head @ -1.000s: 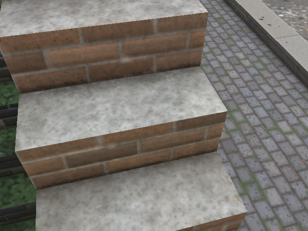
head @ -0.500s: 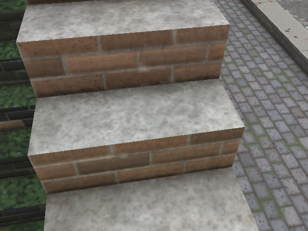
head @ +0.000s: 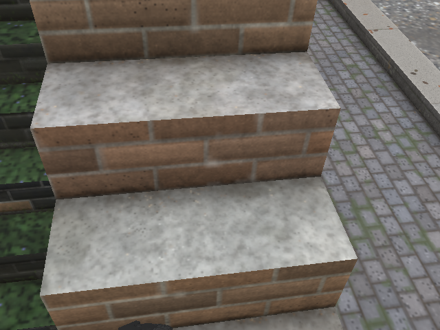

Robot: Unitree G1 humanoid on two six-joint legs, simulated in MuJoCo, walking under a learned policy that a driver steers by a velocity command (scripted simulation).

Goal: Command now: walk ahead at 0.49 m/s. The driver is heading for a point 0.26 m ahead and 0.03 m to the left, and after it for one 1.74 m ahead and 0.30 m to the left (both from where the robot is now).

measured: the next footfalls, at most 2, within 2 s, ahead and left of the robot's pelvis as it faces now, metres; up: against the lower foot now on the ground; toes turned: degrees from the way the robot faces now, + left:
left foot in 0.36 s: +0.27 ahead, +0.17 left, +0.21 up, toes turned +5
right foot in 0.78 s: +0.08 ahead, +0.00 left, +0.03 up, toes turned -4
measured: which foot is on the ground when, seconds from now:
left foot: up 0.00-0.34, down 0.36-1.00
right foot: down 0.00-0.40, up 0.42-0.76, down 0.78-0.92, up 0.94-1.00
